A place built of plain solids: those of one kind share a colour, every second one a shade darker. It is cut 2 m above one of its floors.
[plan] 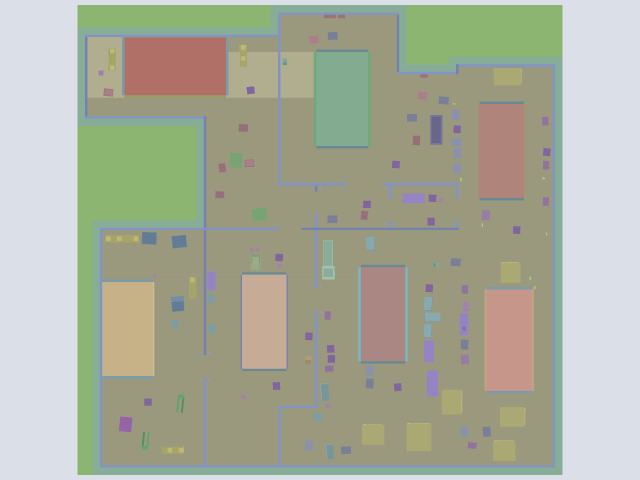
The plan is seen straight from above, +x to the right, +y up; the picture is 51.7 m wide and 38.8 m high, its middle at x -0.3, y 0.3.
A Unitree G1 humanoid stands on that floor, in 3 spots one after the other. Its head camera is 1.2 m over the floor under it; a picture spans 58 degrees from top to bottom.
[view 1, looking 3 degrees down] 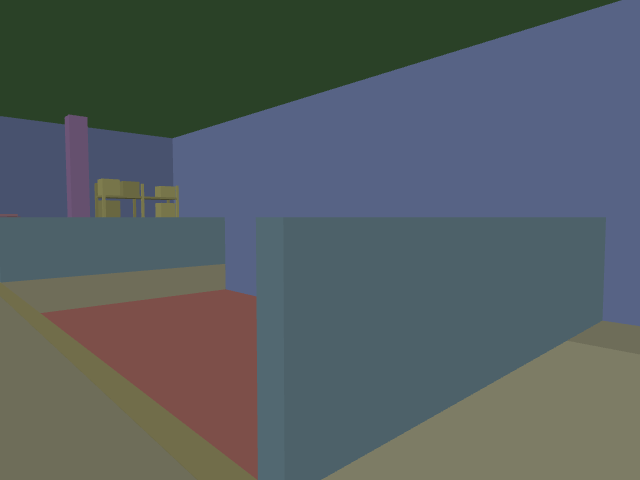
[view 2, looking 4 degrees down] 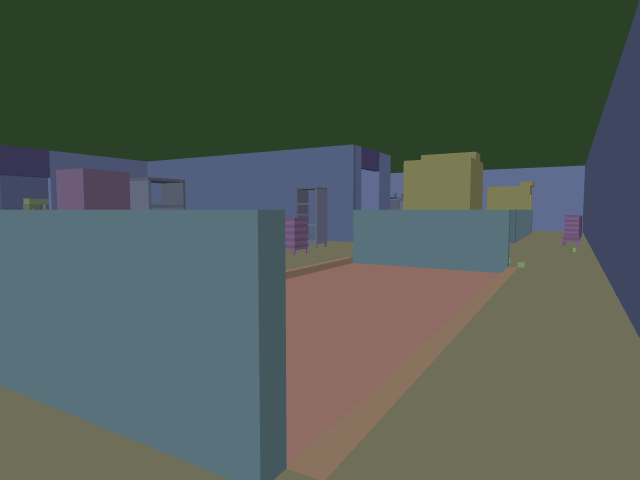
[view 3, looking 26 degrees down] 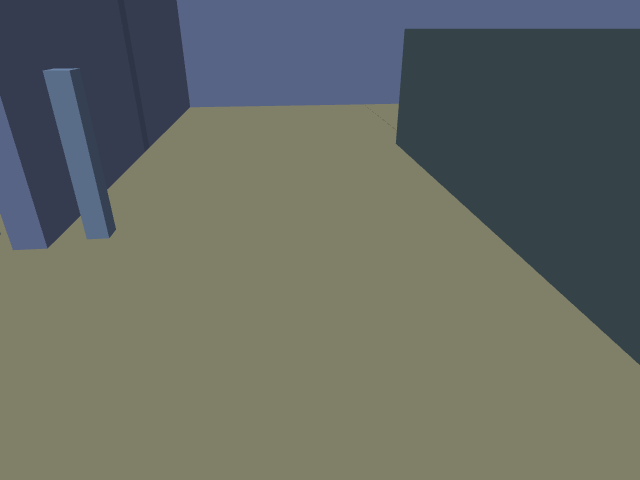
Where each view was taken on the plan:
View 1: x -6.30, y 10.90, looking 137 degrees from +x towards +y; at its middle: wall_low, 1.92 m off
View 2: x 17.90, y -13.50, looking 120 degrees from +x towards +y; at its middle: rack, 13.73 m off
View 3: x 4.30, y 6.30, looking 174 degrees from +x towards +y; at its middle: floor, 2.74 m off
